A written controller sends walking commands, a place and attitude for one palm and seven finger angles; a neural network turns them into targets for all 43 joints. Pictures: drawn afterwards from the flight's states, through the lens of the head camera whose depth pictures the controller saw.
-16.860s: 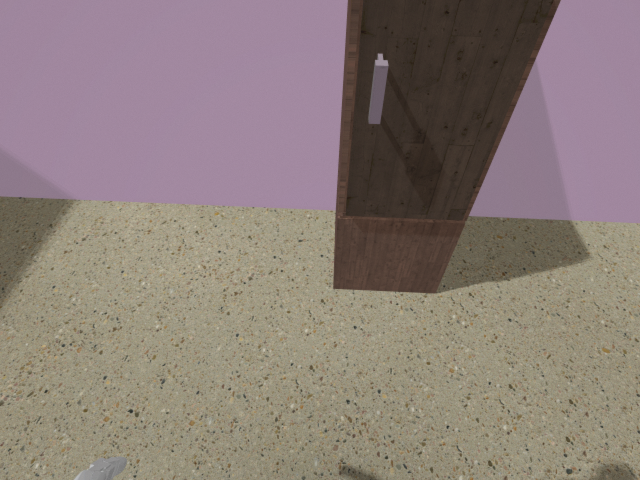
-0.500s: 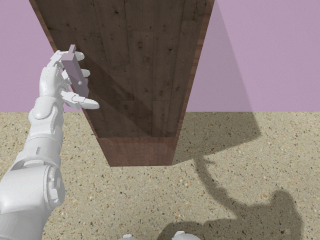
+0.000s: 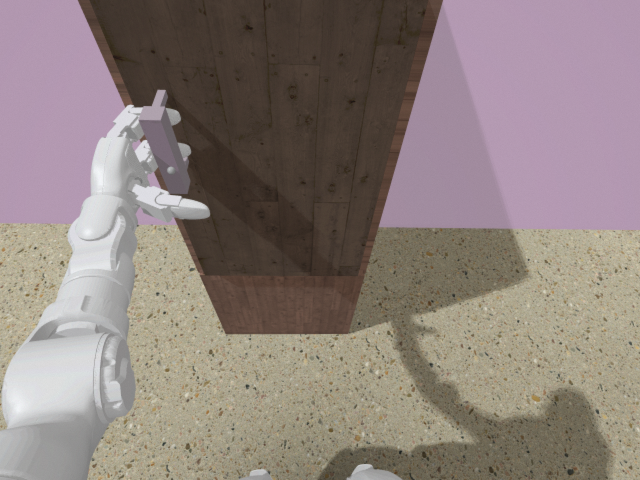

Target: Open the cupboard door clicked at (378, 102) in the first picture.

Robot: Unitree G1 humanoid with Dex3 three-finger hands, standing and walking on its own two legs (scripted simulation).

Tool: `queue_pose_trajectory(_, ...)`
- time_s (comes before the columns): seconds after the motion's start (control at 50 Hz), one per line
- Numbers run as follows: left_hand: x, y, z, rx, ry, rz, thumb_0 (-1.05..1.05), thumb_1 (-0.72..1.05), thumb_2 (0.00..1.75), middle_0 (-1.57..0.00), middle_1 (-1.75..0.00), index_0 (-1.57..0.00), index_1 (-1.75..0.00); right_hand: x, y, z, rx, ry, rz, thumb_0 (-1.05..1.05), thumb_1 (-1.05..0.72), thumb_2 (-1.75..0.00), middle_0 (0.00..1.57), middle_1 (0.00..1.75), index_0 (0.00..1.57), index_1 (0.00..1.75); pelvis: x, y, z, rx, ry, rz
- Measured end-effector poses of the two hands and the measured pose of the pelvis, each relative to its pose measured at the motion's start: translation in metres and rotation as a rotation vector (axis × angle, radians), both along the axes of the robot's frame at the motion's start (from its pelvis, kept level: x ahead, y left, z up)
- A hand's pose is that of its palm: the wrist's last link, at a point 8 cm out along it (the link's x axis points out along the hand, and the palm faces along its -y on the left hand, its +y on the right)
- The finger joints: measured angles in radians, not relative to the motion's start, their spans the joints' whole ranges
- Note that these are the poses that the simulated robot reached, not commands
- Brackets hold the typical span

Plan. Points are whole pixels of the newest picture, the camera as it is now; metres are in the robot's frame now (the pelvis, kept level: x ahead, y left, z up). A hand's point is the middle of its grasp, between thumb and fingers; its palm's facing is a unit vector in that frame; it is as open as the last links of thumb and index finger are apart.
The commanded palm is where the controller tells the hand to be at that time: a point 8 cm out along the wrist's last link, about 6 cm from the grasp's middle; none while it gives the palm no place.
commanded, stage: close the thumb around the handle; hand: left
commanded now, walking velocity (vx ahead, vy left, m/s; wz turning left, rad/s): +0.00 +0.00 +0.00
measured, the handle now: (170, 143) +0.53 +0.18 +0.10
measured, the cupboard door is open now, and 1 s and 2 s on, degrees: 0 6 48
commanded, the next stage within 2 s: pull the door open along its arc in 0.58 s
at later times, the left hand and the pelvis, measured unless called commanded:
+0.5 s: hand (179, 167) +0.48 +0.16 +0.10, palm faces -0.05 -1.00 +0.01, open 6.1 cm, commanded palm +0.46 +0.22 +0.10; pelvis +0.00 +0.01 +0.00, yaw -1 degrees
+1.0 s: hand (182, 187) +0.45 +0.15 +0.10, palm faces -0.01 -1.00 +0.00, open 6.1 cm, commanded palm +0.39 +0.21 +0.10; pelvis +0.01 +0.00 +0.01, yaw -2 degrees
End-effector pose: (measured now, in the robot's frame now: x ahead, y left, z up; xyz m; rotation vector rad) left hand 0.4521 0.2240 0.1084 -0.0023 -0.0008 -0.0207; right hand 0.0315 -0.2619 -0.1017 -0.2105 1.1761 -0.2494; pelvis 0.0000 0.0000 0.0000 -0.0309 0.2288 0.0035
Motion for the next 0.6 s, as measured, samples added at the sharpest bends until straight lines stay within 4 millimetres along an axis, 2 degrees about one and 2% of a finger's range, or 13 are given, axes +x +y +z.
queue_pose_trajectory(0.14, 0.006, 0.000, -0.001, 0.001, 0.000, 0.007, -0.01, -0.20, 0.43, -0.32, -1.23, -0.32, -1.23, -0.005, 0.005, -0.001, 0.004, 0.002, -0.005, 0.01, -0.90, -0.90, 0.20, 0.30, 0.21, 0.30, -0.001, 0.002, -0.001, 0.000, 0.006, -0.007)
queue_pose_trajectory(0.28, 0.009, 0.009, -0.003, 0.005, 0.006, 0.011, 0.00, 0.15, 0.58, -0.35, -1.27, -0.35, -1.27, -0.016, 0.007, -0.001, 0.000, 0.039, -0.020, 0.01, -0.90, -0.90, 0.20, 0.30, 0.21, 0.30, 0.000, 0.004, -0.002, -0.003, 0.013, -0.008)
queue_pose_trajectory(0.4, 0.013, 0.005, -0.004, 0.002, 0.003, -0.002, 0.00, 0.48, 0.72, -0.37, -1.30, -0.37, -1.30, -0.023, 0.006, -0.002, -0.005, 0.075, -0.021, 0.01, -0.90, -0.90, 0.20, 0.30, 0.21, 0.30, 0.002, 0.006, -0.002, -0.007, 0.022, -0.002)
queue_pose_trajectory(0.52, 0.012, -0.007, -0.006, -0.009, -0.002, -0.028, 0.00, 0.66, 0.82, -0.39, -1.33, -0.39, -1.33, -0.022, 0.007, -0.002, -0.001, 0.068, -0.029, 0.01, -0.90, -0.90, 0.20, 0.30, 0.21, 0.30, 0.004, 0.007, -0.002, -0.004, 0.020, -0.011)
queue_pose_trajectory(0.6, 0.011, -0.009, -0.006, -0.007, -0.001, -0.010, 0.00, 0.68, 0.84, -0.37, -1.34, -0.39, -1.34, -0.017, 0.008, -0.001, 0.004, 0.038, -0.034, 0.01, -0.90, -0.90, 0.20, 0.30, 0.21, 0.30, 0.004, 0.006, -0.001, -0.002, 0.012, -0.018)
